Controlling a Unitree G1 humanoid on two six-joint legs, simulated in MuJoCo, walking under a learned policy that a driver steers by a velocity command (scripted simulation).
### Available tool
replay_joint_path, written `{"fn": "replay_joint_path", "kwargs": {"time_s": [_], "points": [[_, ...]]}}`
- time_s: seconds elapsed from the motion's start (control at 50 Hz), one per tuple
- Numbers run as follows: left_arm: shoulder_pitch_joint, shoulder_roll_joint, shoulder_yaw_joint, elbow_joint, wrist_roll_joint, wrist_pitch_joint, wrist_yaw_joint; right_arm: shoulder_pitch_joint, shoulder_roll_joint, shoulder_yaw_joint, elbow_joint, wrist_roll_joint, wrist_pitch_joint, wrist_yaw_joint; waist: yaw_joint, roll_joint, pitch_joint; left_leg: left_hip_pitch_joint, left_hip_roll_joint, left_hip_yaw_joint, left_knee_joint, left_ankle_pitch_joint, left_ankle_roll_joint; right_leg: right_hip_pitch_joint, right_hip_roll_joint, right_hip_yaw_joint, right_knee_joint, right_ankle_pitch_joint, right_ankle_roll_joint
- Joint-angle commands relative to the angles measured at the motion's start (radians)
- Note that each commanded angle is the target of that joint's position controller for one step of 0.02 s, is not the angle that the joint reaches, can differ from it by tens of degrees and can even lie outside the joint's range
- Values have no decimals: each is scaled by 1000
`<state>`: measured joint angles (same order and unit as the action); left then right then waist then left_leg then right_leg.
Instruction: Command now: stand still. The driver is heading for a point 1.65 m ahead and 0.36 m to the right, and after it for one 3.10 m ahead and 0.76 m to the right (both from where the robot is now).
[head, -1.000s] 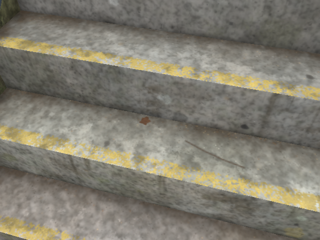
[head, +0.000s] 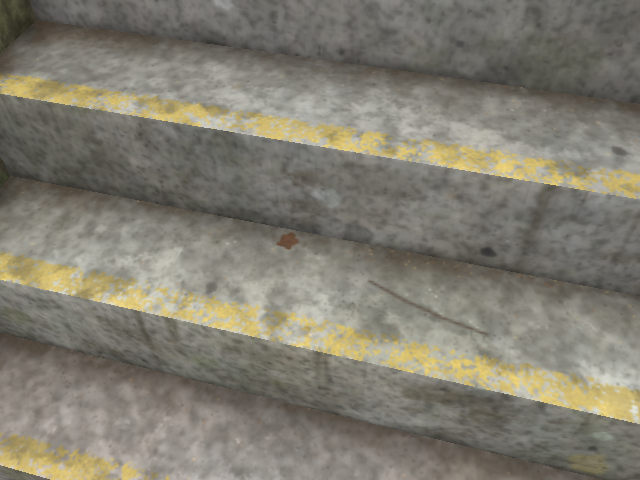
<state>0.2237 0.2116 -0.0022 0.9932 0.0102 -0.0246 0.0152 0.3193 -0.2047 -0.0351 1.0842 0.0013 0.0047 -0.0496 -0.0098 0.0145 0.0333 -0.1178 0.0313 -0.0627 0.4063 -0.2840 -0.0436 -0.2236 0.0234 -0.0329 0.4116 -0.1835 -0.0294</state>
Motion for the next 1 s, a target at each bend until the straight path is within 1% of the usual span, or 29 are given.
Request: {"fn": "replay_joint_path", "kwargs": {"time_s": [0.02, 0.24, 0.26, 0.28, 0.3, 0.32, 0.36, 0.42, 0.48, 0.5, 0.54, 0.56, 0.6, 0.64, 0.66, 0.68, 0.7, 0.72, 0.74, 0.76, 0.78, 0.8, 0.82, 0.84, 0.86, 0.9, 0.94, 0.98, 1.0], "points": [[28, 104, 19, -33, 0, -8, 2, 84, -97, -16, -11, 0, -4, -3, 0, -6, 11, -115, 28, -12, -72, 122, 11, 88, -80, 89, -71, 87, -9], [42, 93, 15, -29, 2, -7, 4, 108, -80, -12, -6, -1, -3, -6, 0, -10, -5, -108, 24, -2, -77, 78, 9, 92, -77, 92, -90, 8, -11], [65, 62, 6, -9, 11, -3, 18, 85, -19, 15, -9, -42, -6, 9, 10, 13, -12, -115, 43, -9, -92, 57, 22, 114, -129, 130, -119, -37, -18], [63, 76, 7, -9, 13, 1, 25, 76, -19, 16, -13, -43, -8, 14, 8, -6, 5, -106, 37, -5, -96, 36, 27, 93, -131, 145, -140, -108, -18], [25, 134, 22, -30, 1, 3, 22, 85, -88, -9, -13, 10, -10, 0, 1, -60, 38, -127, -1, 28, -58, -21, 22, 59, -77, 120, -143, -241, -17], [9, 129, 22, -39, -2, 1, 24, 80, -95, -7, -21, 16, -14, -9, 0, -81, 40, -152, -14, 46, -25, -63, 27, 43, -83, 133, -153, -325, -24], [20, 131, 27, -50, -13, -2, 28, 90, -73, -4, -32, 13, -25, -15, 2, -106, 40, -201, -30, 70, 48, -139, 45, 35, -123, 194, -174, -460, -61], [63, 144, 36, -60, -17, -8, 34, 82, -48, 2, -53, 13, -51, -5, 8, -113, 42, -270, -12, 74, 118, -149, 85, 48, -209, 307, -178, -509, -121], [3, 130, 35, -99, -19, -9, 33, 122, -48, 0, -41, 15, -68, 13, -23, -59, 59, -200, -8, 59, 49, -118, 121, -19, -157, 223, -105, -390, -101], [-14, 107, 29, -111, -18, -11, 30, 134, -47, 0, -29, 14, -70, 17, -23, 6, 69, -174, -1, 27, 10, -58, 126, -40, -99, 144, -35, -287, -76], [14, 55, 16, -111, -13, -29, 29, 162, -125, -25, -17, 23, -72, 22, -8, 208, 53, -78, 54, -92, -68, 133, 152, -112, 40, -52, 198, -125, -18], [15, 54, 12, -116, -12, -41, 29, 204, -153, -36, -15, 23, -73, 26, -26, 253, 44, 13, 124, -196, -95, 214, 202, -213, 48, -78, 294, -148, -7], [-32, 66, 10, -124, -33, -58, 14, 230, -162, -43, -30, 18, -81, 29, -54, 209, 66, 115, 286, -349, -138, 442, 319, -374, 2, -49, 509, -383, -12], [-61, 65, 12, -142, -44, -65, -1, 220, -178, -51, -34, 16, -79, 21, -28, 135, 75, 212, 325, -319, -112, 620, 329, -493, -55, -27, 633, -473, -30], [-86, 64, 11, -165, -37, -74, -15, 146, -174, -50, -62, 7, -76, 16, 7, 101, 66, 206, 290, -241, -87, 752, 281, -460, -75, -11, 542, -426, -49], [-24, 56, 11, -152, -28, -77, -24, 40, -176, -47, -94, 6, -62, 15, 74, 126, 8, 93, 207, -115, -41, 1000, 234, -233, -29, -84, 443, -391, -68], [46, 84, 28, -131, -15, -84, -29, -7, -186, -47, -127, 4, -54, 12, 108, 126, -51, 64, 157, -63, 59, 1281, 226, -85, -7, -92, 313, -214, -75], [184, 87, 43, -87, -17, -81, -28, -52, -219, -57, -148, 14, -48, 4, 181, 138, -112, 28, 140, -43, 184, 1316, 225, 73, 9, -94, 139, 2, -82], [311, 90, 58, -34, -13, -72, -22, -96, -210, -57, -170, 26, -50, 4, 240, 101, -124, -56, 88, -22, 340, 1209, 205, 231, 35, -106, -61, 202, -89], [486, 124, 65, 40, 12, -60, -10, -192, -154, -47, -206, 9, -52, 13, 301, -95, -116, -315, 4, -15, 694, 658, 156, 433, -63, 30, -157, 412, -123], [407, 143, 41, 50, 12, -51, -9, -137, 15, -6, -230, -21, -73, 29, 154, -364, -106, -501, -102, -6, 1104, -142, 118, 398, -297, 295, -74, 964, -132], [374, 133, 39, 30, 31, -39, 1, 69, 17, -10, -155, 24, -83, 43, 81, -198, -139, -517, -106, -142, 1264, -169, 135, 308, -423, 409, -114, 736, -263], [283, 144, 47, 20, 25, -23, 3, 115, -34, -25, -160, 38, -78, 49, 20, -105, -28, -657, -78, -55, 1380, -206, 117, 248, -427, 378, -179, 342, -345], [207, 114, 39, 21, 4, -8, -6, 45, -36, -21, -188, 56, -73, 45, 9, -76, 79, -803, -37, -13, 1473, -221, 95, 167, -384, 372, -260, -121, -323], [153, 78, 25, 17, 4, -4, -18, -16, -17, -11, -209, 62, -65, 37, -3, -39, 140, -903, -3, 2, 1532, -185, 80, 92, -338, 353, -284, -341, -268], [181, 48, 13, 46, 6, -7, -22, -85, 29, 18, -248, 38, -56, 45, -5, -21, 171, -1008, 19, 34, 1621, -92, 58, 14, -285, 264, -273, -274, -222], [228, 58, 15, 59, 13, -8, -15, -104, 56, 41, -282, 19, -64, 52, 1, 0, 133, -1059, 35, 31, 1607, -11, 44, -21, -263, 192, -247, -130, -207], [319, 66, 15, 79, 12, -11, -1, -151, 80, 57, -314, 32, -61, 34, 34, -78, 86, -1185, 27, 57, 1847, -44, 20, 47, -308, 227, -265, -67, -240], [332, 73, 15, 84, 4, -10, 8, -211, 91, 72, -372, 38, -66, 26, 35, -88, 107, -1312, 35, 9, 1879, -74, 24, 104, -326, 234, -265, -61, -222]]}}
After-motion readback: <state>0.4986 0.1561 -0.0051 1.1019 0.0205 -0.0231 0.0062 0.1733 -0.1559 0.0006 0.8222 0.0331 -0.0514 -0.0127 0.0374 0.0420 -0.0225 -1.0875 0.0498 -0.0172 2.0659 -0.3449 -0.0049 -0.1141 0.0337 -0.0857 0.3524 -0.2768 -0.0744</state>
